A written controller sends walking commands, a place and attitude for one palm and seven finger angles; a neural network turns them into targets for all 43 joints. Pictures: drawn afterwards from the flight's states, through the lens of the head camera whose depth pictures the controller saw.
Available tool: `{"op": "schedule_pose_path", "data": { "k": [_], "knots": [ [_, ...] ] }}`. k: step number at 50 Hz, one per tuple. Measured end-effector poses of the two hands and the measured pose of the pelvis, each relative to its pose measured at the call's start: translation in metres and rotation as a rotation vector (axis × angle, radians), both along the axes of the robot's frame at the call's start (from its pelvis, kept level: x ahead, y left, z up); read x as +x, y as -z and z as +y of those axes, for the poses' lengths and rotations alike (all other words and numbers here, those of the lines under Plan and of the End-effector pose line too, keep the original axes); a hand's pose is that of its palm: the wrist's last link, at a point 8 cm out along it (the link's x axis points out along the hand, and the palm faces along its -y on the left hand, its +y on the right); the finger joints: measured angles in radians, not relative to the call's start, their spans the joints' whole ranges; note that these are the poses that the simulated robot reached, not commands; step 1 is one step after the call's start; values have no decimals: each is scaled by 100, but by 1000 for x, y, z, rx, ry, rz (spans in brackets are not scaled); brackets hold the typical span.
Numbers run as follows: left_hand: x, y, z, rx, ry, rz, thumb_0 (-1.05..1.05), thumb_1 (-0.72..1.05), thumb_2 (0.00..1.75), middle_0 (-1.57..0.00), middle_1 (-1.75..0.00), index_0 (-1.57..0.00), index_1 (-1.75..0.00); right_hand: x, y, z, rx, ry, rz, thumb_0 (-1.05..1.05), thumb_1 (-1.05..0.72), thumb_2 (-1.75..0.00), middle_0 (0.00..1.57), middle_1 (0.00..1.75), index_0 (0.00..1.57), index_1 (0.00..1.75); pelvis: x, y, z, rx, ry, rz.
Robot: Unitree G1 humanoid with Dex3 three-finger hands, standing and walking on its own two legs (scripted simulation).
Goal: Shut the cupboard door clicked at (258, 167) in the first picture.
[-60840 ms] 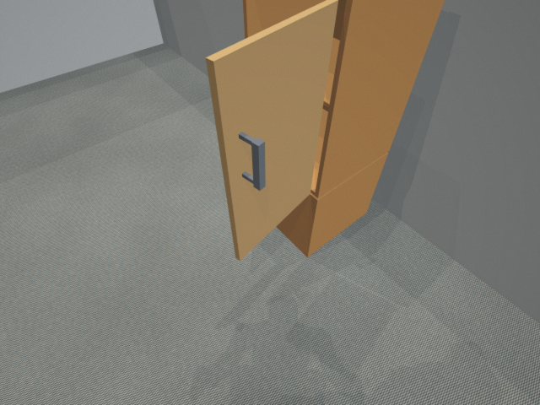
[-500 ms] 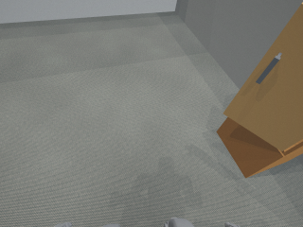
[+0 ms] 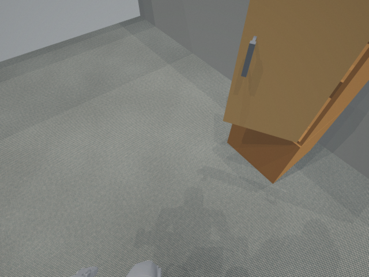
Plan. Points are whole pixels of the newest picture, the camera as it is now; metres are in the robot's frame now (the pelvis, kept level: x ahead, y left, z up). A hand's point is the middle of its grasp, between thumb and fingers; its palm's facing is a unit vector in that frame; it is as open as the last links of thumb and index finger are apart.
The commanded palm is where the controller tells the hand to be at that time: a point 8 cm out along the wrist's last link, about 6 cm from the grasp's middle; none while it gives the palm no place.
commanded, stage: turn to face it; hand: left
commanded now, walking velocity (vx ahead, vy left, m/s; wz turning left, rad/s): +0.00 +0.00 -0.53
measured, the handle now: (249, 56) +0.77 -0.19 +0.03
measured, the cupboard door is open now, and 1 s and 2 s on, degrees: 30 30 30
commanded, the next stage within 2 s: take the last steps up to it in 0.44 s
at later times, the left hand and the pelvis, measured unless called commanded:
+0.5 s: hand (115, 262) +0.17 +0.18 -0.16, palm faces -0.26 -0.94 -0.23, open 7.3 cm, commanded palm none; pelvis +0.01 +0.01 +0.00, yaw -15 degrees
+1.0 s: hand (131, 257) +0.19 +0.15 -0.17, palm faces -0.37 -0.92 -0.14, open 7.4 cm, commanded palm none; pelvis +0.07 -0.02 +0.01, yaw -22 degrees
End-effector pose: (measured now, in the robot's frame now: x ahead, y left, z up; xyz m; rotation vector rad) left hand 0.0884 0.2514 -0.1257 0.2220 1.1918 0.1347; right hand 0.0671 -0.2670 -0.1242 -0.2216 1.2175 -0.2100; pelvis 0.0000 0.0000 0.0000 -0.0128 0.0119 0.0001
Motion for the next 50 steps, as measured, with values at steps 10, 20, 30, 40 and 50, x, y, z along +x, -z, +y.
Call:
{"op": "schedule_pose_path", "data": {
  "k": [10,20,30,40,50],
  "knots": [
    [24,23,26,-58,79,55,1,91,89,-20,-29,-21,-30,-11,-18,38,-47,57,-53,1,-91,-89,20,30,20,30,9,2,31,-22,129,9],
    [68,4,8,-46,193,29,1,91,90,-20,-29,-20,-30,-77,-13,51,4,213,62,1,-90,-89,20,30,20,30,11,-10,30,-31,218,8],
    [83,-7,-44,-1,294,-34,0,91,90,-20,-29,-20,-30,-134,23,31,86,356,170,1,-91,-89,20,30,20,30,7,1,6,1,274,-1],
    [59,11,-42,-58,259,83,0,91,89,-20,-29,-21,-30,-89,2,24,51,330,69,1,-91,-89,20,30,19,30,32,-4,1,2,300,6],
    [111,18,-56,-75,338,159,1,91,90,-20,-29,-20,-30,-93,-15,30,13,406,101,0,-91,-89,20,30,20,30,74,-9,-18,-10,380,5]
  ]
}}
